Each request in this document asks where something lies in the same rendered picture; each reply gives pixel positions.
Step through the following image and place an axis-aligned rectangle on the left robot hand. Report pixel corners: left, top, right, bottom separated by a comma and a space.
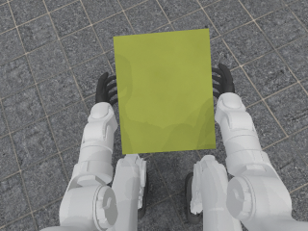
95, 72, 118, 107

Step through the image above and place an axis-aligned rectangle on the right robot upper arm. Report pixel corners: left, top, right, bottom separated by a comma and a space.
225, 174, 308, 231

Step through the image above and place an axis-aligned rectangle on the robot thigh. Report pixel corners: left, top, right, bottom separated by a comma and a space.
192, 160, 243, 231
106, 155, 146, 231

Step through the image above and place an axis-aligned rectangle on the robot left forearm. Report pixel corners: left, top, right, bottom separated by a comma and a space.
59, 102, 118, 222

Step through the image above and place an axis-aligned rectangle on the right robot thigh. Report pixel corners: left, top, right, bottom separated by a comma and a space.
192, 160, 243, 231

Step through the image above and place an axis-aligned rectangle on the robot right forearm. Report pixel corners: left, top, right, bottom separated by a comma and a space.
215, 92, 293, 209

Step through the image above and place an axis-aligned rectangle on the right robot hand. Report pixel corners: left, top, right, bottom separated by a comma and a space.
211, 63, 235, 99

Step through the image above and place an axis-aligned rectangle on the left robot upper arm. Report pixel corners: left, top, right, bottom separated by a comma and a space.
39, 184, 118, 231

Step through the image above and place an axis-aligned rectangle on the carton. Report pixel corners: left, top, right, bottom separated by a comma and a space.
113, 28, 217, 155

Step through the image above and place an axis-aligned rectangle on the left robot thigh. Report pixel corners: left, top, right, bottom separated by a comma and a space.
106, 155, 146, 231

